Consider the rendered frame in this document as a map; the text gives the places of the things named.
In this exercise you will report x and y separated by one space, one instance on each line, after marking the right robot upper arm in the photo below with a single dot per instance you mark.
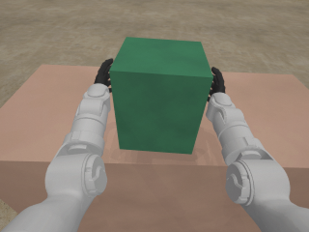
262 189

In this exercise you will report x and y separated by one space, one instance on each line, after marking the carton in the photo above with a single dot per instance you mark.
160 90

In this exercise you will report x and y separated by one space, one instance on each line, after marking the pedestal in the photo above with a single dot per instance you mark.
150 191

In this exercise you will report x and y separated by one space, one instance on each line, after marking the robot left hand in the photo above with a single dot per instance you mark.
103 74

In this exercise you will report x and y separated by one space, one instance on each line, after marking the left robot upper arm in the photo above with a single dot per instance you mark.
72 183

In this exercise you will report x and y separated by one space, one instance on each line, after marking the right robot forearm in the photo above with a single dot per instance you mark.
235 136

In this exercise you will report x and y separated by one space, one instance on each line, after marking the left robot forearm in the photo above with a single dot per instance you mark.
89 124

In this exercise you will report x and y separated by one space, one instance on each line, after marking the robot right hand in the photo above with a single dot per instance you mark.
218 83

